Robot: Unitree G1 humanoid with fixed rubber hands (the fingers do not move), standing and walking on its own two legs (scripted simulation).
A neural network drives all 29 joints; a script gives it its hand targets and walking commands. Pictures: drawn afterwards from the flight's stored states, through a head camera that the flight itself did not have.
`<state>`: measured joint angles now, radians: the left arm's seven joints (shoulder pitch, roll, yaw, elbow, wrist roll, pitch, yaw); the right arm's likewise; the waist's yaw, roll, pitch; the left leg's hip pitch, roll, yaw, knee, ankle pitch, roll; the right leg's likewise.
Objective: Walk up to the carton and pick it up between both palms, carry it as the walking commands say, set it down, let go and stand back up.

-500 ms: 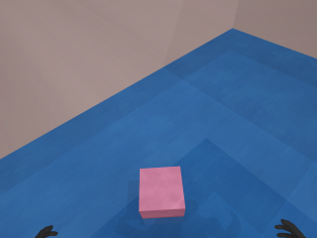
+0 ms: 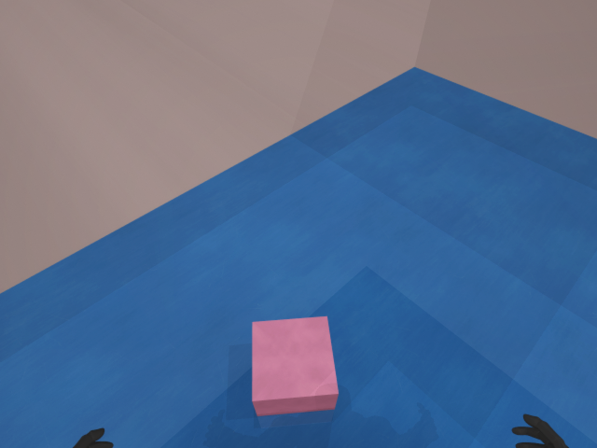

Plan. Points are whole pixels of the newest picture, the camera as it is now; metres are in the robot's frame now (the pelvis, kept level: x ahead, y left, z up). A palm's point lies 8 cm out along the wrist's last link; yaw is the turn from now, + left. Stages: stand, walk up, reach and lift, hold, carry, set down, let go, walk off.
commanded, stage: walk up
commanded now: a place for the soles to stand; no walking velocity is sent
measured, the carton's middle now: (292, 365) +0.49 +0.04 -0.70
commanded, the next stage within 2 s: none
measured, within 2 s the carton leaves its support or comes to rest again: neither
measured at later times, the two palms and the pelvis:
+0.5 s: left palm out of the picture +0.10 +0.32 -0.09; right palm out of the picture +0.11 -0.32 -0.10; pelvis +0.00 +0.00 +0.00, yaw +0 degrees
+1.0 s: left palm out of the picture +0.10 +0.38 -0.09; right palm out of the picture +0.12 -0.30 -0.12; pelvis +0.02 +0.03 -0.01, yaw -2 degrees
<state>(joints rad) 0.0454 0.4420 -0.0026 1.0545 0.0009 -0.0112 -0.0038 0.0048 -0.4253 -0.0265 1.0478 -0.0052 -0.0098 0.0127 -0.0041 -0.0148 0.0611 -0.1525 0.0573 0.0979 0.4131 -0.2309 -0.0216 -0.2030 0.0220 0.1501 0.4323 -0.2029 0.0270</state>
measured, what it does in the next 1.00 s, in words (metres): stands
